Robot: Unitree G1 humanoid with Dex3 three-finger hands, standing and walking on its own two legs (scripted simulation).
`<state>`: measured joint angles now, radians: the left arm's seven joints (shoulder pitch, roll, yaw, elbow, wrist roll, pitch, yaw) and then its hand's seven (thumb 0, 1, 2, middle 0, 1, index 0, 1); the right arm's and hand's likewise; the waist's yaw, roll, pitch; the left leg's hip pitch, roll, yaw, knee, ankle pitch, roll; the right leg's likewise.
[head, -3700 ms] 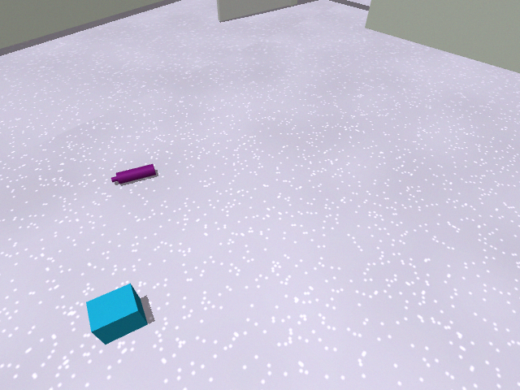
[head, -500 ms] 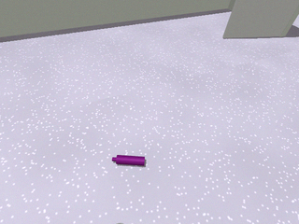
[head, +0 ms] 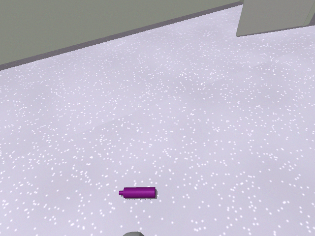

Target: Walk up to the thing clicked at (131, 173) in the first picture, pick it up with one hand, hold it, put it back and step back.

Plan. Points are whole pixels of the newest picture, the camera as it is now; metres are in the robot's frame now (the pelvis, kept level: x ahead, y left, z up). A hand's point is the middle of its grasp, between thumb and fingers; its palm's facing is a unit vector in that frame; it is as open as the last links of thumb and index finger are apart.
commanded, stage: walk up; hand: left
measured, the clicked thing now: (137, 192) +0.51 +0.21 -0.73
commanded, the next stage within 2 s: stand in 1.72 s
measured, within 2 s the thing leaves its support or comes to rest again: neither
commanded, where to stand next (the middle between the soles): +0.12 +0.02 m, yaw +0 degrees
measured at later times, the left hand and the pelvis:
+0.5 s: hand out of the picture +0.13 +0.28 -0.16, palm faces -0.05 -0.92 -0.39, open 7.4 cm; pelvis +0.09 +0.01 -0.01, yaw -1 degrees
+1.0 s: hand (82, 206) +0.24 +0.27 -0.14, palm faces -0.01 -0.94 -0.33, open 7.4 cm; pelvis +0.12 +0.02 +0.01, yaw +0 degrees
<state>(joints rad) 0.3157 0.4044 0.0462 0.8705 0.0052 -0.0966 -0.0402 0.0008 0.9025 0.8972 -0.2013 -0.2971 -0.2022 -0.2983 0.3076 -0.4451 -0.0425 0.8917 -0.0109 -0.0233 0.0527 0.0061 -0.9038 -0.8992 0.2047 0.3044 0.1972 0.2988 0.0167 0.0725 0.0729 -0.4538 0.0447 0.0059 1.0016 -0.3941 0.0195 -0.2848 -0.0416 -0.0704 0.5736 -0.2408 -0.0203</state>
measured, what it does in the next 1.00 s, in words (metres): walks ahead: left foot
